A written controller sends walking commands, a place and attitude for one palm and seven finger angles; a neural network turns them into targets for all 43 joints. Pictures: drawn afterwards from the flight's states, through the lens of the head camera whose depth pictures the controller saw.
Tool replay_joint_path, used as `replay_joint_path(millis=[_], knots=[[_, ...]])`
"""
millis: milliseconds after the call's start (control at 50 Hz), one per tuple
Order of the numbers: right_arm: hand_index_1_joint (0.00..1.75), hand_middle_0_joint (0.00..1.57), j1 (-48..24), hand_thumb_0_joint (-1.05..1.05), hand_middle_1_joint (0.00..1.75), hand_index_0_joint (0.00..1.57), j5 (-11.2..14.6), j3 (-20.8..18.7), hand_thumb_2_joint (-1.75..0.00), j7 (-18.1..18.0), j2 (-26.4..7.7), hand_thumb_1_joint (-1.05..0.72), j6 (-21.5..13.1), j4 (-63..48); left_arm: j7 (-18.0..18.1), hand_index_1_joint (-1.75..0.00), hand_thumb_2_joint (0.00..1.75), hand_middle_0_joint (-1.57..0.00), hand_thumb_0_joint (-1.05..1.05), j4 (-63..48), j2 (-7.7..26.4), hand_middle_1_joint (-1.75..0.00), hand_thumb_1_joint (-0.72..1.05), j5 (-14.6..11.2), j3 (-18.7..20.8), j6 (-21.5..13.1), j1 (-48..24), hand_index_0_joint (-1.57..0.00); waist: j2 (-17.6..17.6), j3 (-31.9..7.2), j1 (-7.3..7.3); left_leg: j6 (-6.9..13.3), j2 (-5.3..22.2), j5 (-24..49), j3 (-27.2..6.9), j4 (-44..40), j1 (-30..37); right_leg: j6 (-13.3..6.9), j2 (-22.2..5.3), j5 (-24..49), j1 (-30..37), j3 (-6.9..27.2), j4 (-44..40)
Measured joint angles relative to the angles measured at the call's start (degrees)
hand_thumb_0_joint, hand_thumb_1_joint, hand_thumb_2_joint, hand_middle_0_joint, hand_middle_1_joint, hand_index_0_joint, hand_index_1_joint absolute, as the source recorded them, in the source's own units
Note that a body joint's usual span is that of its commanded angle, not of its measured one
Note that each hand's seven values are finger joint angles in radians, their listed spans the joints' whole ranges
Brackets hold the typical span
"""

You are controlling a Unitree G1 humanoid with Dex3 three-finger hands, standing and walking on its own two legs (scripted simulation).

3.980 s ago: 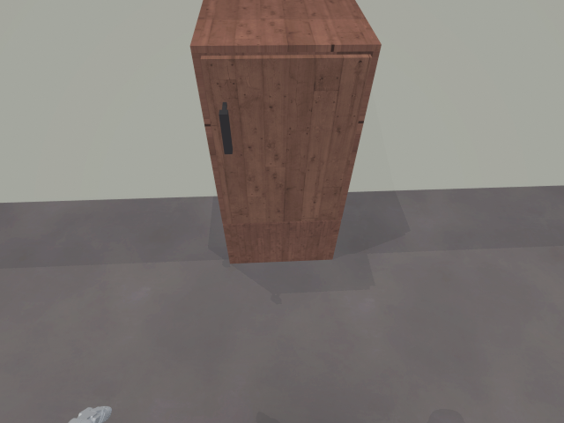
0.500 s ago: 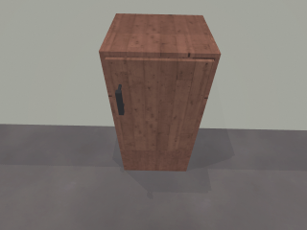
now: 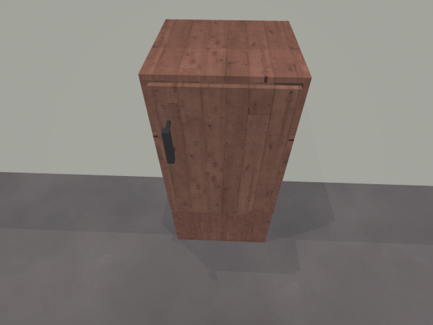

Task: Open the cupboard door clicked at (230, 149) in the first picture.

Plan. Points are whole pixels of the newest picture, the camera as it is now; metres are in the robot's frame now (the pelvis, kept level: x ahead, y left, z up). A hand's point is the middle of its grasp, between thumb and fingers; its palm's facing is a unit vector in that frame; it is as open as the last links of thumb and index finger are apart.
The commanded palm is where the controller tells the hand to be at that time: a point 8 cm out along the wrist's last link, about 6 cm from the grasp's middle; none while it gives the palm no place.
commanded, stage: look again from close up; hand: left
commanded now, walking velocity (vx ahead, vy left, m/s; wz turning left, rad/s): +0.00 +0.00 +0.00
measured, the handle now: (169, 142) +0.61 +0.18 -0.05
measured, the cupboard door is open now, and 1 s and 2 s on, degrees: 0 0 0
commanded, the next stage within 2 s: shuffle to correct the standing spot in 0.36 s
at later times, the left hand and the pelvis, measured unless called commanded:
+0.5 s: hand out of the picture +0.04 +0.16 -0.17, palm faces +0.03 -0.98 -0.21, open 7.3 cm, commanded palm none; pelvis +0.02 -0.02 +0.01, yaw +0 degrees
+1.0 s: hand out of the picture +0.05 +0.15 -0.17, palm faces +0.04 -0.98 -0.18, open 7.3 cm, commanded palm none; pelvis +0.06 -0.02 +0.00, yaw +0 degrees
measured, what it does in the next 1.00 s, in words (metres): shifts its weight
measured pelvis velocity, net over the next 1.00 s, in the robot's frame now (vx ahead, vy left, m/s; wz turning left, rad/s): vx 0.06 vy -0.02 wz -0.01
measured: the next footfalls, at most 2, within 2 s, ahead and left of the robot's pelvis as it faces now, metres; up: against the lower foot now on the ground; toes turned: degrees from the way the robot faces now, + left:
none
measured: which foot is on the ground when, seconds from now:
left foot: down 0.00-1.00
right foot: down 0.00-1.00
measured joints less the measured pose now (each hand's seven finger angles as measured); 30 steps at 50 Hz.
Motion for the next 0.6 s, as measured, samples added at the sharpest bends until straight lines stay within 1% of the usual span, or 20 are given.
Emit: replay_joint_path(millis=[60,220,500,600], knots=[[0.30,0.20,-0.2,0.01,0.30,0.20,0.1,0.2,-0.90,-0.1,0.5,-0.91,-0.2,0.7,0.3,-0.30,0.90,-0.20,0.01,0.1,0.0,-0.30,0.91,0.1,-0.1,-0.3,-1.1,-0.20,-0.2,0.1,-0.13,-0.4,0.3,0.0,-0.2,-0.5,0.5,-0.2,0.3,-0.1,0.4,-0.2,-0.4],[0.30,0.20,-0.7,0.01,0.30,0.20,0.1,0.5,-0.90,-0.2,1.4,-0.91,-0.7,2.0,0.5,-0.30,0.90,-0.20,0.01,0.2,1.5,-0.30,0.92,-0.3,0.3,-0.7,-3.1,-0.20,-0.4,0.4,-0.51,-1.2,1.1,-0.1,-0.8,-1.6,1.7,-1.0,1.1,-0.3,1.7,-0.8,-1.4],[0.30,0.20,-1.5,0.01,0.30,0.20,0.1,0.5,-0.90,-0.3,1.0,-0.91,-0.8,3.2,0.6,-0.30,0.90,-0.20,0.01,0.2,2.2,-0.30,0.92,-0.4,0.5,-0.8,-4.3,-0.20,-0.4,0.7,-0.45,-1.8,1.7,-0.3,-1.2,-3.0,3.5,-1.5,1.6,-0.6,3.6,-1.3,-2.8],[0.30,0.20,-0.6,0.01,0.30,0.20,-0.3,0.4,-0.90,0.0,0.6,-0.91,-0.5,3.2,-0.1,-0.30,0.90,-0.19,0.01,0.0,1.9,-0.30,0.92,-0.1,0.9,-0.5,-2.9,-0.20,-0.5,-0.1,-0.03,-1.6,1.8,-2.0,-1.1,-1.3,3.5,-1.8,1.8,-2.5,3.4,-1.2,-0.8]])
